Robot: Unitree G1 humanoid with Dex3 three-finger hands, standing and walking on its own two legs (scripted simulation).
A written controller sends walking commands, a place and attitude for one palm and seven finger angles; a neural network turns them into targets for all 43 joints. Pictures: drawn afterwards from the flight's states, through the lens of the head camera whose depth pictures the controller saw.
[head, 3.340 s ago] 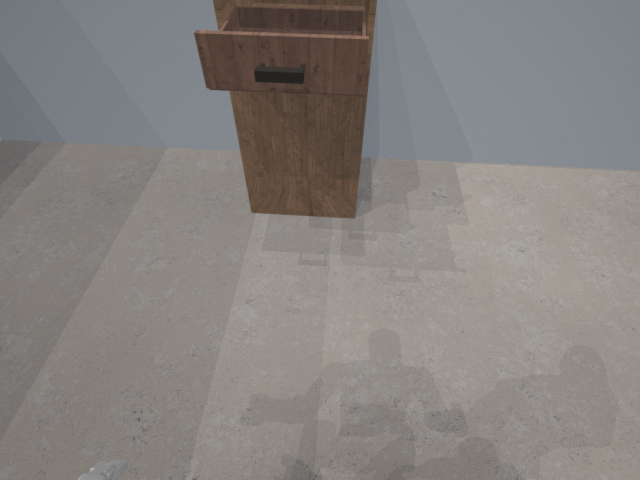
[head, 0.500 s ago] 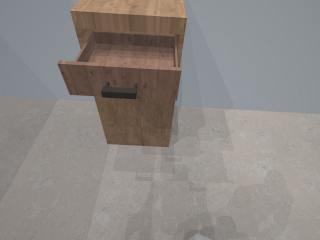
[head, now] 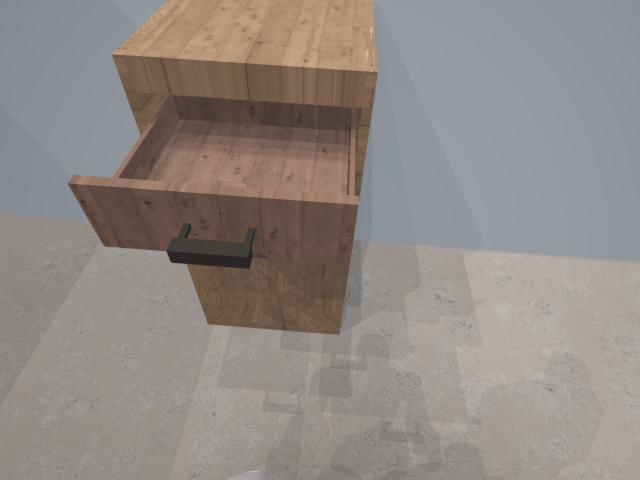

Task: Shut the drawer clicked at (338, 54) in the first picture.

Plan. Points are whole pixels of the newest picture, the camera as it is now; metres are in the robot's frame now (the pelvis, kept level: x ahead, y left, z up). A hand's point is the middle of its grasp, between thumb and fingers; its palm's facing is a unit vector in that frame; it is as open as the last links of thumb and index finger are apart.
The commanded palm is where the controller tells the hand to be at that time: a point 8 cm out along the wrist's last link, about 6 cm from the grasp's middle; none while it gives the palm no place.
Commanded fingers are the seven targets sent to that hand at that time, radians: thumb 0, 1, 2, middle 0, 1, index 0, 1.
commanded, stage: come to a stop and stand still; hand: left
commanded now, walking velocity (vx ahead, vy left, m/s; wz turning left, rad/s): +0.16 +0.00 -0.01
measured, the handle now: (214, 241) +0.43 +0.20 +0.03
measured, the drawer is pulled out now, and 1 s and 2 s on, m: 0.27 0.27 0.27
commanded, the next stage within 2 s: look again from close up in 1.96 s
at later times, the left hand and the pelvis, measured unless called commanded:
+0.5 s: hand out of the picture +0.13 +0.18 -0.17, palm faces +0.01 -0.96 -0.27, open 7.4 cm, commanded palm none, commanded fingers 0.00 0.90 0.90 -0.20 -0.30 -0.20 -0.30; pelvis +0.07 -0.01 -0.01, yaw -1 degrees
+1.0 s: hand out of the picture +0.04 +0.19 -0.18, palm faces +0.09 -0.97 -0.21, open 7.4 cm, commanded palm none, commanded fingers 0.00 0.90 0.90 -0.20 -0.30 -0.20 -0.30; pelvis +0.03 +0.01 +0.00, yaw +0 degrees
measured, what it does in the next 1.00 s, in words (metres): steps on the spot: left foot, then right foot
